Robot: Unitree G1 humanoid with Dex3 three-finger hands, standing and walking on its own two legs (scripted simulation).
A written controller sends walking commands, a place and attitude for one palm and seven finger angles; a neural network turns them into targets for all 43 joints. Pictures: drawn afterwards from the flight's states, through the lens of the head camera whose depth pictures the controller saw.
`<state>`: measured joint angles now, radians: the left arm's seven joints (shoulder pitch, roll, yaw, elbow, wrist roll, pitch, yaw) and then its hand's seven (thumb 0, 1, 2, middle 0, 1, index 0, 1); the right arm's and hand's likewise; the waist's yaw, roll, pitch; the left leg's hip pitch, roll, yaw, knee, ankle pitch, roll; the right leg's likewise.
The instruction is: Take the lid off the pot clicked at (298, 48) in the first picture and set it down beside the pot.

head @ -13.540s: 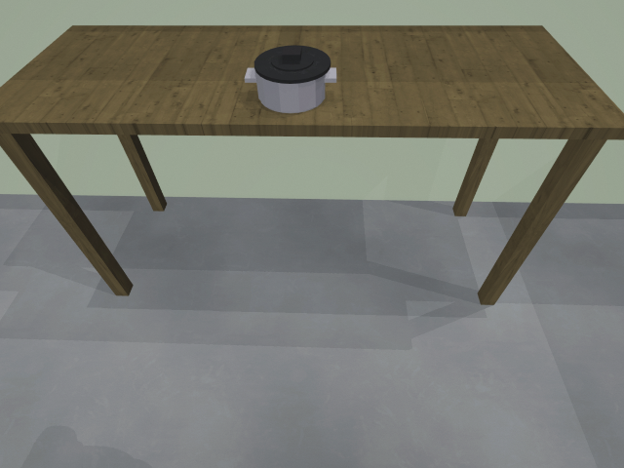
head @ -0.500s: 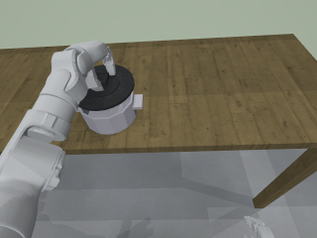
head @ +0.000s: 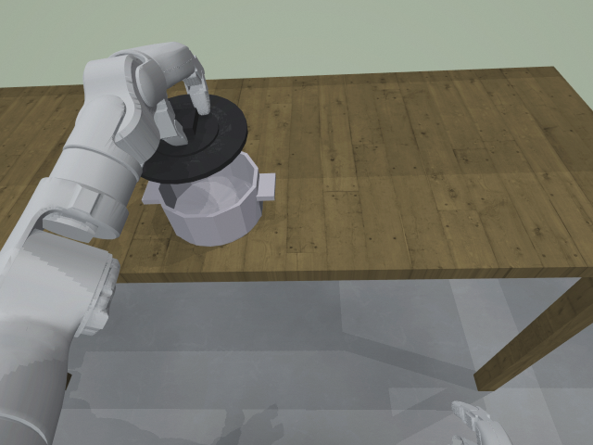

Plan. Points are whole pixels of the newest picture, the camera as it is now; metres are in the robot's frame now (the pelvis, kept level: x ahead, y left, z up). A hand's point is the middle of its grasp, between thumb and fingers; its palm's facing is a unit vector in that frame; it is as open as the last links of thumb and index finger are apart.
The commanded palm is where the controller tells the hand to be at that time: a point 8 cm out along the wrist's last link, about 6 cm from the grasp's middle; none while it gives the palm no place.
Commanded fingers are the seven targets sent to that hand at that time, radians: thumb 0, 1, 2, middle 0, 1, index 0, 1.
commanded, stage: lift the lid straight up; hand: left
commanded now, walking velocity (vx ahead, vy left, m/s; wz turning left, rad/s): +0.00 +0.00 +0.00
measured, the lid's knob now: (180, 122) +0.49 +0.16 +0.19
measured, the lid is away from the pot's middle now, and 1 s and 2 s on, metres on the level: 0.01 0.01 0.14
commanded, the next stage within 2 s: move the lid sideways beside the pot in 0.84 s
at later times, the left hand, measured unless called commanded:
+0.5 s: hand (172, 76) +0.48 +0.15 +0.26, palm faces -0.23 -0.11 -0.97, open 7.9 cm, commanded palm +0.46 +0.16 +0.34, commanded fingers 0.00 0.67 0.84 -0.87 -1.06 -0.86 -1.04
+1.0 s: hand (157, 70) +0.46 +0.15 +0.28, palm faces -0.20 -0.09 -0.98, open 7.9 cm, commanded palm +0.45 +0.17 +0.35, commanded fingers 0.00 0.67 0.84 -0.87 -1.06 -0.86 -1.04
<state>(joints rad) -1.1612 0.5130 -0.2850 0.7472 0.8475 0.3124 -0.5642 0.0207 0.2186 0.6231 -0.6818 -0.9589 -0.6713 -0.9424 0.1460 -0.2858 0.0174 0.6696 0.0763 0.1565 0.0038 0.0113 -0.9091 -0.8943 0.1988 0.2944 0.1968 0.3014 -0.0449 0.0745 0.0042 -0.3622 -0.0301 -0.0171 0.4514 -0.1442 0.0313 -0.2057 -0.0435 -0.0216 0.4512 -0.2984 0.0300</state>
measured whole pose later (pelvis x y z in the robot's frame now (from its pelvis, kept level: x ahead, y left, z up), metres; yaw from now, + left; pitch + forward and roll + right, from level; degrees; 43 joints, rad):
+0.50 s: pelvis +0.00 +0.00 +0.00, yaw +0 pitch +4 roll +0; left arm -1.30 0.51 -0.27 0.83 0.87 0.33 -0.58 0.02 0.22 0.62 -0.68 -0.96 -0.67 -0.94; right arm 0.17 -0.30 0.02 0.69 0.07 0.13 0.00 0.01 -0.91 -0.89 0.20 0.29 0.20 0.30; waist -0.05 0.08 0.00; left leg -0.35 -0.03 -0.02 0.43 -0.14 0.03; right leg -0.20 -0.04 -0.02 0.44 -0.29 0.03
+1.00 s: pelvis +0.00 +0.00 +0.00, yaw +0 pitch +3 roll +0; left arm -1.30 0.52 -0.30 0.75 0.86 0.37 -0.61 0.02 0.21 0.62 -0.69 -0.96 -0.68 -0.94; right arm 0.12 -0.29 0.03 0.67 0.08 0.13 0.00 0.01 -0.91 -0.89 0.20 0.29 0.20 0.30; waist -0.03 0.08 0.00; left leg -0.35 -0.03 -0.03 0.44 -0.14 0.03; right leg -0.20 -0.05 -0.03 0.45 -0.30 0.03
